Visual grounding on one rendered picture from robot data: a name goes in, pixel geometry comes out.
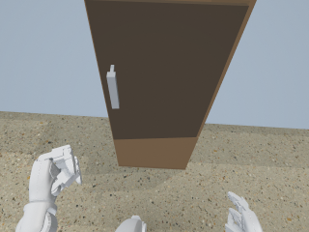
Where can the robot left shin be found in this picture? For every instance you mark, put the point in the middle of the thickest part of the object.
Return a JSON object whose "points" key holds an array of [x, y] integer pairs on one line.
{"points": [[135, 216]]}

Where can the left robot thigh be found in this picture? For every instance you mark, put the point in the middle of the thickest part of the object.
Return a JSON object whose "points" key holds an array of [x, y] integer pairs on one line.
{"points": [[132, 225]]}

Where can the robot left forearm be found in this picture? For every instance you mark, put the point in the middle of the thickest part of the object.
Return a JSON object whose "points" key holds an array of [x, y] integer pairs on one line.
{"points": [[39, 216]]}

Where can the right robot hand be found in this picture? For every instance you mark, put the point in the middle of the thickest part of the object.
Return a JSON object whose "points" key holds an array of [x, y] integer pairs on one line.
{"points": [[246, 220]]}

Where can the left robot hand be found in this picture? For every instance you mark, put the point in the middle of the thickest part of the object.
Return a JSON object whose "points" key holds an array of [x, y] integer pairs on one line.
{"points": [[42, 185]]}

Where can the cupboard door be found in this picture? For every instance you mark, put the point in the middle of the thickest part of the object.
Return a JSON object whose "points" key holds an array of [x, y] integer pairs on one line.
{"points": [[168, 56]]}

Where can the handle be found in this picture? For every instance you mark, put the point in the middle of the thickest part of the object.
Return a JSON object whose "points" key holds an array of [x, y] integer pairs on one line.
{"points": [[113, 88]]}

